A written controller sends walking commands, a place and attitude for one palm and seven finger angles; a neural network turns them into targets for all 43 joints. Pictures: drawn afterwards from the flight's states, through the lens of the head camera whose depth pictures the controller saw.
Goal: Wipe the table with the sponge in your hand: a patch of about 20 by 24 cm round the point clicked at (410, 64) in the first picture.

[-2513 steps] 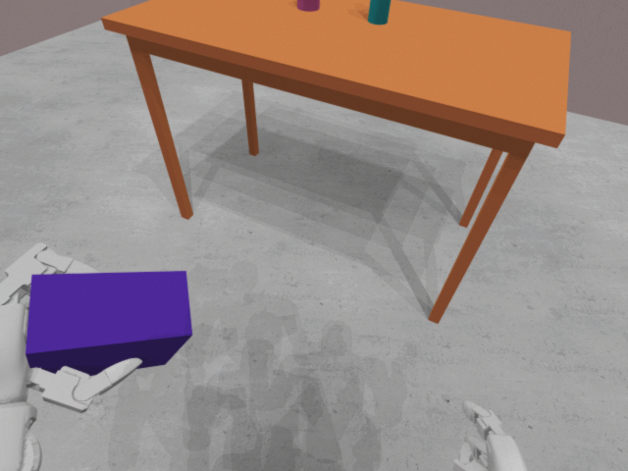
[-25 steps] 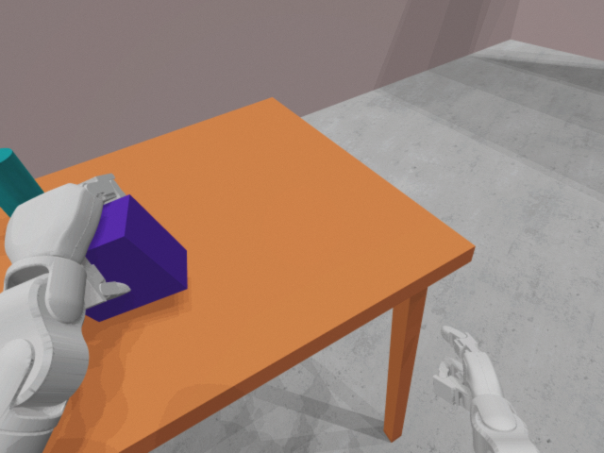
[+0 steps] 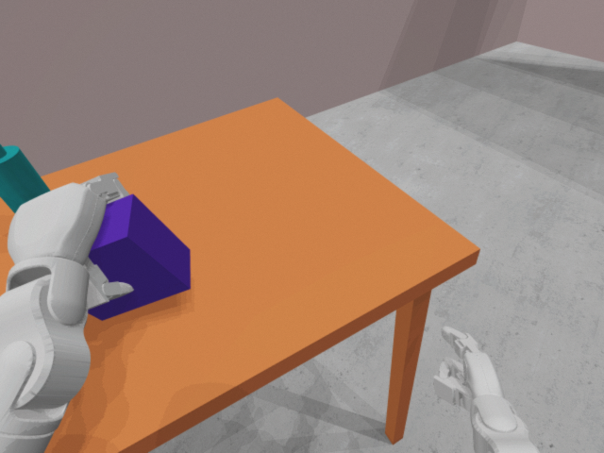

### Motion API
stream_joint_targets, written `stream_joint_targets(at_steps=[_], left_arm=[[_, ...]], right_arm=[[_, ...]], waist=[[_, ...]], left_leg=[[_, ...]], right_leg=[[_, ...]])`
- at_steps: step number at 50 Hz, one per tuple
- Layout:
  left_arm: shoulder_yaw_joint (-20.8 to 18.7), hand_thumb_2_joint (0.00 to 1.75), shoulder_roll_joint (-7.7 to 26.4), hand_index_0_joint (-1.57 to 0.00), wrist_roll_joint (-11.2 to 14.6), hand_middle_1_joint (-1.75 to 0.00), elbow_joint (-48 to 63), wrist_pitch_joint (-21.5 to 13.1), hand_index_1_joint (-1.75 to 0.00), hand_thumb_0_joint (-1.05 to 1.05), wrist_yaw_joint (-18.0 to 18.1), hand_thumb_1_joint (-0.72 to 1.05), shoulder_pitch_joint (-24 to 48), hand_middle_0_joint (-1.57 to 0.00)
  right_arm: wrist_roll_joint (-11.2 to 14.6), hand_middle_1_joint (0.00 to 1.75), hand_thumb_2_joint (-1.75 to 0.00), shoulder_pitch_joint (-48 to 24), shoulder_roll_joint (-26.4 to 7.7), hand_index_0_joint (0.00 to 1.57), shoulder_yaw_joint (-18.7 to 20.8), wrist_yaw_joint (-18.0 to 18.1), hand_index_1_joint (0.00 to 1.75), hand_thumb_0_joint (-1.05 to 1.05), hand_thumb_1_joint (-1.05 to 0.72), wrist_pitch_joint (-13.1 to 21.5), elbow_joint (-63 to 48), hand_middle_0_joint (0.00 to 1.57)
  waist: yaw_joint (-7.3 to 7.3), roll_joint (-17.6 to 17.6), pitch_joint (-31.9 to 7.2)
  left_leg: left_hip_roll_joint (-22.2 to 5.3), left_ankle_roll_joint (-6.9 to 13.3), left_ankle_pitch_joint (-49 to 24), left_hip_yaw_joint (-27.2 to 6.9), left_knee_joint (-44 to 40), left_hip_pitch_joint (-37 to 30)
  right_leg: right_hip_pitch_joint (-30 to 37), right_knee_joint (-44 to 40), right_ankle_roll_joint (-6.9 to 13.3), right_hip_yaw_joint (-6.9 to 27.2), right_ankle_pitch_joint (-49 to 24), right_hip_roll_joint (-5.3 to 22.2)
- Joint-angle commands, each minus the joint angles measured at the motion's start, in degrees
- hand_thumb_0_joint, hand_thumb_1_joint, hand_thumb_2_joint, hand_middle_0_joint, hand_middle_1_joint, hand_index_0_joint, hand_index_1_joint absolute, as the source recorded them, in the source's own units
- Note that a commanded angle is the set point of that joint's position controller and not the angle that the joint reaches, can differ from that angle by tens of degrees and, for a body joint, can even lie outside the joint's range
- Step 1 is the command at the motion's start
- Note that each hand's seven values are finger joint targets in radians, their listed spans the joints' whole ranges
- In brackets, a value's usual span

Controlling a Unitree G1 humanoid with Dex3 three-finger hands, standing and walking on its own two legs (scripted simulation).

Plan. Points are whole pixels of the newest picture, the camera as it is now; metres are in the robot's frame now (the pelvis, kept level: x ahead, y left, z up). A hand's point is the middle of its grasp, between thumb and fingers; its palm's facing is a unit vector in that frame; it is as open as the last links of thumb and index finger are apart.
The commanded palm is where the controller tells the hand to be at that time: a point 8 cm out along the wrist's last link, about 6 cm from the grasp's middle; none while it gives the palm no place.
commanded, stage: lower the sponge onto the table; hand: left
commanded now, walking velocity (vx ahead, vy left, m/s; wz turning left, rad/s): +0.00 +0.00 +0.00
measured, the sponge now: (127, 269) +0.26 +0.27 +0.16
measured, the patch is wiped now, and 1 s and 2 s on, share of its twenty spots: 0.15 0.15 0.40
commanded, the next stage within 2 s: wipe forward along the first lane in 1.32 s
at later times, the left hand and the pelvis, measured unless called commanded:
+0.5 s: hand (105, 253) +0.24 +0.26 +0.21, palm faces +0.27 -0.14 -0.95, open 10.5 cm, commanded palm +0.19 +0.26 +0.27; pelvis +0.00 +0.00 +0.00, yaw +0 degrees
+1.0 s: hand (114, 266) +0.24 +0.27 +0.18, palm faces +0.21 -0.13 -0.97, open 10.5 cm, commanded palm +0.19 +0.26 +0.25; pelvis +0.00 +0.00 +0.00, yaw +0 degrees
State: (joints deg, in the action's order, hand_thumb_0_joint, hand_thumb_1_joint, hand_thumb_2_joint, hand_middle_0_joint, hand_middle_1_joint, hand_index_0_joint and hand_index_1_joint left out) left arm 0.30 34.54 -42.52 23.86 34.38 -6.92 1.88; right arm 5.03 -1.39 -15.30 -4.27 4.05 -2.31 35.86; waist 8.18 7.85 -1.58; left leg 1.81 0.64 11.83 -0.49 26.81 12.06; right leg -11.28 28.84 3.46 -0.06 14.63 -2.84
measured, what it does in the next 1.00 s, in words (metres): stands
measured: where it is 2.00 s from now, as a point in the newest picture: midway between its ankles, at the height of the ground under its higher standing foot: outside the picture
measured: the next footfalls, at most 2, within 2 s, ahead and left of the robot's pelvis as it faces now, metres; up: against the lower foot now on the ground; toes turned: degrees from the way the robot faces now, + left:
none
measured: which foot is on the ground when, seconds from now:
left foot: down 0.00-1.00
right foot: down 0.00-1.00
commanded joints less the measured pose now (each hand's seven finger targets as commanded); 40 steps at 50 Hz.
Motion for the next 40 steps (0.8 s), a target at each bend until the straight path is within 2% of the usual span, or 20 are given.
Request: stream_joint_targets(at_steps=[1,2,5,8,12,14,17,19,22,23,24,27,28,30,32,33,35,37,38,40], left_arm=[[-8.1,1.3,13.0,-1.2,-3.5,-1.6,12.3,-1.6,-1.6,0.0,3.2,0.1,19.2,-1.2],[-7.2,1.3,12.3,-1.2,-3.4,-1.6,14.1,-1.4,-1.6,0.0,3.1,0.1,20.5,-1.2],[-7.7,1.3,13.3,-1.2,-4.4,-1.6,9.4,-1.7,-1.6,0.0,3.8,0.1,22.0,-1.2],[-7.6,1.3,13.1,-1.2,-4.6,-1.6,10.0,-1.7,-1.6,0.0,4.0,0.1,23.5,-1.2],[-9.0,1.3,13.3,-1.2,-4.1,-1.6,9.7,-0.7,-1.6,0.0,3.5,0.1,19.1,-1.2],[-9.6,1.3,13.1,-1.2,-3.6,-1.6,9.7,-0.8,-1.6,0.0,3.4,0.1,16.6,-1.2],[-10.4,1.3,12.5,-1.2,-2.6,-1.6,10.7,0.1,-1.6,0.0,2.9,0.1,10.9,-1.2],[-11.0,1.3,12.9,-1.2,-2.4,-1.6,10.1,-0.2,-1.6,0.0,3.0,0.1,10.4,-1.2],[-10.6,1.3,13.5,-1.2,-2.5,-1.6,10.6,-0.1,-1.6,0.0,3.0,0.1,12.4,-1.2],[-9.3,1.3,12.5,-1.2,-2.8,-1.6,11.2,-0.8,-1.6,0.0,3.4,0.1,15.1,-1.2],[-9.6,1.3,13.2,-1.2,-3.2,-1.6,9.3,-1.0,-1.6,0.0,3.5,0.1,14.6,-1.2],[-7.3,1.3,12.7,-1.2,-4.2,-1.6,10.9,-1.4,-1.6,0.0,3.6,0.1,18.9,-1.2],[-5.8,1.3,11.6,-1.2,-5.0,-1.6,11.3,-2.1,-1.6,0.0,3.9,0.1,21.9,-1.2],[-5.5,1.3,11.2,-1.2,-5.5,-1.6,10.2,-2.6,-1.6,0.0,3.9,0.1,19.2,-1.2],[-6.9,1.3,12.2,-1.2,-5.5,-1.6,9.8,-2.2,-1.6,0.0,3.9,0.1,18.2,-1.2],[-7.0,1.3,12.3,-1.2,-6.0,-1.6,10.0,-2.7,-1.6,0.0,4.2,0.1,19.0,-1.2],[-8.0,1.3,12.7,-1.2,-5.7,-1.6,6.6,-2.5,-1.6,0.0,4.2,0.1,16.8,-1.2],[-9.0,1.3,12.9,-1.2,-5.6,-1.6,7.3,-1.9,-1.6,0.0,4.0,0.1,15.8,-1.2],[-7.8,1.3,11.6,-1.2,-5.4,-1.6,9.0,-2.4,-1.6,0.0,4.2,0.1,16.6,-1.2],[-8.4,1.3,11.5,-1.2,-5.0,-1.6,7.6,-2.3,-1.6,0.0,4.2,0.1,13.0,-1.2]], right_arm=[[-0.4,0.3,-0.9,-15.6,-3.4,0.2,1.9,0.5,0.3,0.0,-0.9,4.2,-11.2,0.2],[-0.2,0.3,-0.9,-17.9,-3.0,0.2,1.4,0.7,0.3,0.0,-0.9,4.8,-12.1,0.2],[-0.5,0.3,-0.9,-14.9,-3.5,0.2,1.9,1.0,0.3,0.0,-0.9,4.9,-10.3,0.2],[-0.3,0.3,-0.9,-15.9,-3.2,0.2,1.7,0.9,0.3,0.0,-0.9,4.9,-10.5,0.2],[-0.3,0.3,-0.9,-17.8,-3.1,0.2,1.4,0.3,0.3,0.0,-0.9,4.0,-11.1,0.2],[-0.4,0.3,-0.9,-15.8,-3.2,0.2,1.8,-0.2,0.3,0.0,-0.9,3.6,-10.7,0.2],[-0.3,0.3,-0.9,-17.6,-3.2,0.2,1.5,-0.8,0.3,0.0,-0.9,3.0,-11.8,0.2],[-0.3,0.3,-0.9,-15.3,-3.5,0.2,1.8,-0.8,0.3,0.0,-0.9,2.5,-11.3,0.2],[-0.2,0.3,-0.9,-16.9,-3.7,0.2,1.4,-0.1,0.3,0.0,-0.9,2.7,-11.7,0.2],[-0.1,0.3,-0.9,-15.7,-3.5,0.2,1.7,0.1,0.3,0.0,-0.9,3.1,-11.4,0.2],[-0.3,0.3,-0.9,-14.9,-3.7,0.2,1.9,0.3,0.3,0.0,-0.9,3.4,-11.0,0.2],[-0.3,0.3,-0.9,-16.9,-3.5,0.2,1.4,1.1,0.3,0.0,-0.9,4.5,-11.7,0.2],[-0.2,0.3,-0.9,-15.7,-3.4,0.2,1.8,1.1,0.3,0.0,-0.9,5.0,-11.0,0.2],[-0.6,0.3,-0.9,-15.2,-3.5,0.2,2.1,0.9,0.3,0.0,-0.9,5.4,-10.7,0.2],[-0.7,0.3,-0.9,-16.9,-3.3,0.2,1.9,1.0,0.3,0.0,-0.9,5.6,-10.9,0.2],[-0.7,0.3,-0.9,-15.7,-3.3,0.2,2.0,0.8,0.3,0.0,-0.9,5.5,-10.2,0.2],[-0.9,0.3,-0.9,-14.7,-3.6,0.2,2.1,0.6,0.3,0.0,-0.9,5.0,-9.6,0.2],[-0.8,0.3,-0.9,-17.0,-3.5,0.2,1.6,0.5,0.3,0.0,-0.9,4.7,-10.3,0.2],[-0.6,0.3,-0.9,-15.9,-3.3,0.2,1.8,0.1,0.3,0.0,-0.9,4.6,-10.3,0.2],[-0.8,0.3,-0.9,-15.2,-3.4,0.2,2.0,-0.2,0.3,0.0,-0.9,4.2,-10.2,0.2]], waist=[[-0.12,-3.7,-12.4],[0.37,-2.2,-11.9],[-0.2,-4.6,-10.3],[0.15,-3.5,-12.0],[1.23,-2.4,-12.2],[0.68,-5.4,-13.0],[1.29,-5.0,-11.6],[0.28,-7.6,-11.2],[0.17,-4.9,-9.2],[-0.46,-3.9,-10.6],[-0.47,-5.5,-9.4],[-0.05,-2.2,-9.9],[-0.81,-1.7,-11.7],[-0.34,-3.6,-11.2],[0.48,-3.0,-10.7],[0.05,-2.8,-12.2],[0.06,-5.4,-10.0],[0.97,-3.8,-10.0],[0.31,-3.4,-12.0],[0.52,-4.3,-11.7]], left_leg=[[0.0,0.7,-8.8,-3.5,-2.3,-5.1],[-0.1,0.8,-7.9,-4.0,-2.5,-5.5],[-0.2,0.5,-6.8,-4.0,-3.3,-5.1],[-0.1,0.3,-7.2,-3.8,-3.3,-5.0],[-0.2,0.3,-8.9,-3.8,-3.4,-4.2],[-0.4,0.3,-11.0,-3.2,-2.7,-4.1],[-0.4,0.5,-10.7,-3.3,-2.4,-2.9],[-0.5,0.5,-10.4,-2.7,-1.8,-2.5],[-0.3,0.7,-7.2,-3.0,-1.9,-2.6],[-0.3,0.6,-7.2,-2.9,-1.8,-3.2],[-0.2,0.7,-6.6,-3.0,-1.8,-3.2],[0.1,0.9,-5.1,-3.5,-2.2,-4.5],[0.3,0.7,-6.3,-3.5,-2.0,-5.3],[0.3,0.8,-7.2,-3.7,-2.4,-5.5],[0.1,0.8,-6.8,-4.0,-2.6,-5.1],[0.2,0.6,-7.6,-3.6,-2.5,-5.1],[0.1,0.6,-7.7,-3.5,-2.5,-4.0],[0.0,0.6,-7.4,-3.6,-2.9,-3.7],[0.0,0.4,-8.3,-3.3,-2.8,-4.2],[-0.1,0.5,-9.2,-3.0,-2.3,-3.7]], right_leg=[[2.7,-5.7,0.3,6.3,-7.6,3.7],[2.2,-6.2,1.2,7.3,-6.0,3.2],[1.3,-6.8,0.6,6.3,-4.0,3.3],[2.5,-6.3,1.0,6.7,-4.3,3.4],[3.9,-6.0,1.7,7.5,-7.2,2.7],[4.7,-5.2,0.7,6.2,-10.3,3.3],[4.4,-5.4,1.1,7.3,-11.1,3.0],[4.0,-5.3,0.1,6.5,-11.1,3.5],[1.7,-6.7,0.6,7.9,-6.4,3.1],[2.0,-6.1,0.2,7.2,-6.1,3.7],[1.2,-6.7,0.1,7.1,-4.8,3.5],[0.8,-7.4,1.0,8.3,-2.2,3.2],[1.2,-6.6,0.7,7.3,-3.1,3.5],[1.8,-6.7,0.6,6.8,-4.3,3.3],[2.1,-6.9,1.6,8.3,-3.8,2.9],[2.8,-6.4,1.0,7.5,-4.6,3.3],[2.4,-7.0,0.6,7.3,-5.3,3.3],[2.8,-7.1,1.5,8.5,-5.3,2.7],[3.8,-6.2,0.9,7.1,-6.3,3.3],[4.1,-6.1,0.6,6.9,-8.3,3.5]])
